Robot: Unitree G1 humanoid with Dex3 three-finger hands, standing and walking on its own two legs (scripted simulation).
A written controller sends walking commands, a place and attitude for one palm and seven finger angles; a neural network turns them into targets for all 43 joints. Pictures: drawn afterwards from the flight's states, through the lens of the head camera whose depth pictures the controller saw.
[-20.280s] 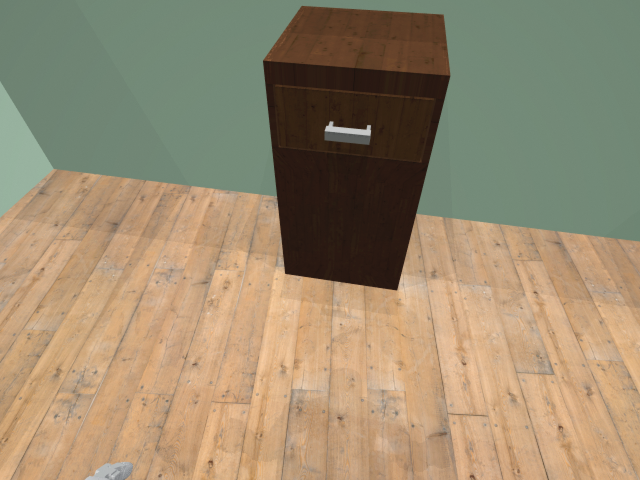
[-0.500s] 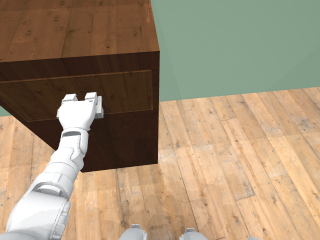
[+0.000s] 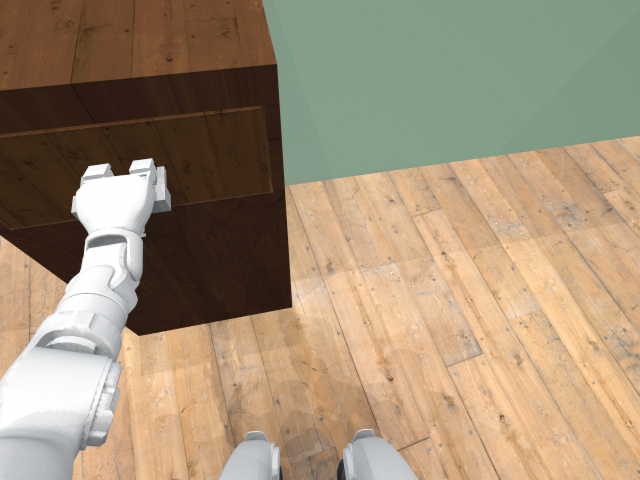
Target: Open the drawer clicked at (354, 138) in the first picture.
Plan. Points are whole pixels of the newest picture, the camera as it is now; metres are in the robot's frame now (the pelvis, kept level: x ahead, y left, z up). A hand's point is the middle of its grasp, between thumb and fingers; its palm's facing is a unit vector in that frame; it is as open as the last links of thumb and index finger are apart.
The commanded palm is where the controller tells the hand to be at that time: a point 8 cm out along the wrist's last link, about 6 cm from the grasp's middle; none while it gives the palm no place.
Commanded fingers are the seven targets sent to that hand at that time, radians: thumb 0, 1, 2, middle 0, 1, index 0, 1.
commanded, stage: pull the drawer open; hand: left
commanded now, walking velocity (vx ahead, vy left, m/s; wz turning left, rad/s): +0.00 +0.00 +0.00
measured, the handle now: (123, 190) +0.51 +0.25 +0.00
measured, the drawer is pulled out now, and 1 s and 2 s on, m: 0.00 0.00 0.02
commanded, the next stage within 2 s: none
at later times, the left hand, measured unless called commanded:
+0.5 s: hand (134, 228) +0.46 +0.23 -0.02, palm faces -0.05 -0.06 -1.00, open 5.9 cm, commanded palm +0.43 +0.22 +0.04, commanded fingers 0.00 0.90 0.90 -0.40 -1.35 -0.40 -1.35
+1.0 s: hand (134, 225) +0.46 +0.24 -0.02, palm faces -0.07 -0.02 -1.00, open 6.0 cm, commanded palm +0.45 +0.22 +0.04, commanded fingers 0.00 0.90 0.90 -0.40 -1.35 -0.40 -1.35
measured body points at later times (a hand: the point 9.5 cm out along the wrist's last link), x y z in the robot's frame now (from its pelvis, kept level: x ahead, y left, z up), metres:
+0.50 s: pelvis +0.04 +0.01 +0.02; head +0.14 +0.01 +0.46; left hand +0.45 +0.23 +0.03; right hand +0.09 -0.25 -0.12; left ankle +0.02 +0.11 -0.67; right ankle +0.01 -0.11 -0.67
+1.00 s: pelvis +0.02 +0.00 +0.01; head +0.13 +0.01 +0.45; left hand +0.46 +0.23 +0.03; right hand +0.06 -0.27 -0.12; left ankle +0.02 +0.11 -0.67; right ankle +0.01 -0.11 -0.67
